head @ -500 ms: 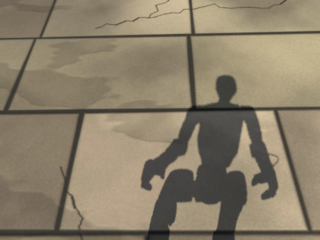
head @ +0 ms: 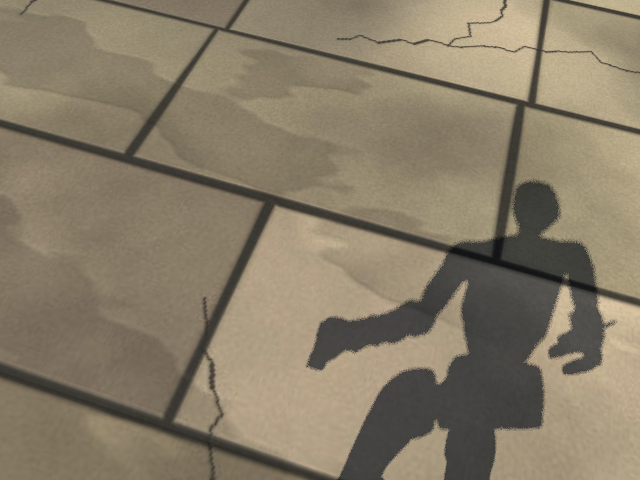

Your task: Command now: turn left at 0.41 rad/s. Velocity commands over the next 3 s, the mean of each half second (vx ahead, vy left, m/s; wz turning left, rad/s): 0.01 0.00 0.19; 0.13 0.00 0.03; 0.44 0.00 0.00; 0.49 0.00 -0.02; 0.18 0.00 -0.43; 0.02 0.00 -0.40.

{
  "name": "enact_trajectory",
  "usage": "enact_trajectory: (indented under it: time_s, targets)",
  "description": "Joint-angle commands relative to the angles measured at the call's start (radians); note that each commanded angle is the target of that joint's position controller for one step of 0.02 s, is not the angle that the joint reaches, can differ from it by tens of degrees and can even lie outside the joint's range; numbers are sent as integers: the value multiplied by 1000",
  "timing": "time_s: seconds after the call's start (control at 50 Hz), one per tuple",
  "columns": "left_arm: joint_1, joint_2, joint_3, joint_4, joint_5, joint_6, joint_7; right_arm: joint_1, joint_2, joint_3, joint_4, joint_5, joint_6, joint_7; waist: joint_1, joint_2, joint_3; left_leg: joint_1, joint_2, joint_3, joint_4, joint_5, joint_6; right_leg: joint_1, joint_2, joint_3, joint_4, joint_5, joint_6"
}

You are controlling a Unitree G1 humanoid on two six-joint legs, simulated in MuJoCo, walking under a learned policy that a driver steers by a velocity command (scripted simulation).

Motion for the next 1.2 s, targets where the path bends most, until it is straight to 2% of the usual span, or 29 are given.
enact_trajectory:
  time_s: [0.02,0.14,0.2,0.22,0.24,0.26,0.28,0.3,0.32,0.36,0.4,0.44,0.56,0.7,0.74,0.78,0.82,0.88,0.9,0.94,0.96,0.98,1.0,1.02,1.04,1.08,1.12,1.16,1.2]
  targets:
    - [24,56,8,-36,-2,-4,2,-15,-157,-34,-62,-3,-12,-14,5,152,-194,198,244,-215,-80,382,186,8,-10,16,-107,46,14]
    - [30,70,5,-31,-8,-9,-15,-37,-146,-14,-45,-16,0,-6,-15,182,-145,106,235,-252,-72,230,174,169,-5,-8,-298,35,0]
    - [95,50,-3,-7,-1,-25,-31,-57,-115,7,-32,-3,6,-7,35,154,-132,78,192,-245,-10,209,116,328,8,-36,-607,238,-38]
    - [115,79,0,-2,14,-30,-33,-21,-94,15,-23,-7,2,-8,27,107,-143,38,151,-228,24,127,66,419,-51,26,-655,358,-64]
    - [131,153,10,-10,29,-30,-29,24,-62,25,-22,-28,-3,-7,-17,-68,-169,-30,47,-132,174,-64,6,491,-216,185,-659,575,-125]
    - [81,142,0,0,34,-30,-31,21,-62,20,-38,-22,-6,-7,-50,-205,-131,-45,-10,-55,173,-271,-37,370,-311,285,-677,564,-264]
    - [14,84,-16,-24,32,-37,-33,-5,-106,12,-24,-24,-6,-8,-39,-172,-119,20,26,-48,200,-268,-59,318,-295,277,-698,483,-286]
    - [1,75,-19,-20,27,-41,-32,-28,-113,6,-23,-18,-4,-9,-33,-156,-112,28,26,-37,169,-196,-57,327,-244,231,-689,429,-246]
    - [10,93,-16,-12,19,-43,-32,-41,-93,8,-13,-20,2,-12,-27,-141,-109,57,33,-34,114,-114,-58,330,-198,186,-675,389,-206]
    - [32,84,-24,6,11,-51,-32,-46,-78,13,-8,-25,15,-9,-21,-119,-105,137,60,-60,36,47,-53,306,-155,141,-660,322,-149]
    - [77,83,-26,20,14,-52,-35,-29,-103,7,14,-15,18,-4,6,-44,-103,148,58,-66,53,82,-27,302,-90,73,-654,221,-104]
    - [67,73,-31,27,9,-48,-31,-28,-83,11,31,-17,11,0,6,-19,-84,127,60,-71,28,79,-26,316,-72,47,-630,197,-93]
    - [80,58,-38,52,8,-31,-23,-15,-80,14,87,-16,-9,-1,23,54,-74,106,66,-81,5,108,-29,351,-45,13,-592,232,-93]
    - [79,53,-44,88,8,-24,-23,1,-82,21,146,-13,-16,-8,19,43,-61,111,65,-78,-1,100,-29,350,-31,2,-596,232,-84]
    - [103,58,-41,107,1,-20,-22,24,-81,21,170,-6,-13,-11,18,28,-64,95,33,-49,10,-166,-16,336,-10,-10,-603,-13,-98]
    - [108,73,-36,104,-11,-21,-17,28,-84,19,171,4,-19,-14,18,-4,13,-6,18,-39,32,-458,6,275,-30,42,-627,-289,-140]
    - [154,91,-31,110,-20,-42,-16,18,-71,22,163,11,-46,-9,30,-33,64,-90,28,-31,82,-455,15,280,-104,164,-681,-391,-196]
    - [204,139,-13,128,-25,-68,-18,-12,-26,30,149,23,-89,9,27,-135,84,-151,26,51,232,-254,11,343,-273,393,-801,-393,-284]
    - [196,134,-13,122,-24,-71,-21,-9,-31,27,152,21,-96,14,17,-129,78,-99,37,51,220,-238,22,308,-279,392,-806,-345,-284]
    - [105,113,-21,86,-28,-70,-31,122,-30,21,205,26,-103,20,-63,-114,54,150,31,53,62,-212,49,170,-199,257,-738,-227,-225]
    - [48,67,-35,56,-28,-73,-34,219,-73,6,243,25,-104,18,-98,-20,47,260,88,-73,-27,-231,76,79,-106,123,-591,-101,-165]
    - [13,15,-47,17,-23,-92,-36,328,-165,-21,281,29,-107,20,-111,232,23,408,229,-362,-151,-274,156,-72,34,-72,-277,14,-88]
    - [2,43,-41,-3,-23,-112,-32,386,-179,-22,281,13,-116,31,-139,308,-1,522,378,-620,-224,-147,243,-246,57,-28,-32,-142,-77]
    - [35,73,-31,7,-38,-122,-40,339,-114,0,268,-2,-126,35,-91,192,3,548,388,-576,-183,-53,239,-325,8,34,112,-158,-103]
    - [64,62,-35,19,-45,-128,-49,307,-83,9,250,-5,-130,38,-68,141,-14,559,361,-483,-170,38,209,-344,-24,47,155,-90,-128]
    - [39,52,-31,14,-36,-127,-58,271,-62,24,242,3,-122,40,-47,94,6,527,336,-346,-204,155,171,-370,-85,22,114,34,-139]
    - [18,21,-35,2,-25,-119,-71,279,-31,37,244,0,-103,32,-43,113,5,466,280,-234,-250,222,146,-302,-95,-20,21,113,-115]
    - [-44,-12,-49,-29,-14,-114,-79,271,-64,34,236,3,-93,16,-50,112,35,375,248,-150,-281,260,143,-240,-77,-59,-134,200,-79]
    - [-132,-35,-62,-64,-14,-112,-81,273,-94,29,233,-3,-92,4,-66,109,57,257,213,-89,-321,203,129,-111,-39,-94,-316,317,-64]
Next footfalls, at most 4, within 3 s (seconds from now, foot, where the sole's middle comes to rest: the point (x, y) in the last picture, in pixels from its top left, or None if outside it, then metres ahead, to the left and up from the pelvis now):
0.22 right None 0.06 -0.15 -0.78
1.38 right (375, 469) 0.45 -0.13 -0.78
1.94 left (257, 332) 0.75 0.13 -0.78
2.42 right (358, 288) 0.87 -0.11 -0.78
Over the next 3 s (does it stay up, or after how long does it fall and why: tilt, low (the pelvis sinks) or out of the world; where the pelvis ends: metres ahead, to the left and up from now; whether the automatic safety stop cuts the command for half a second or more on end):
stays up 0.82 0.03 0.00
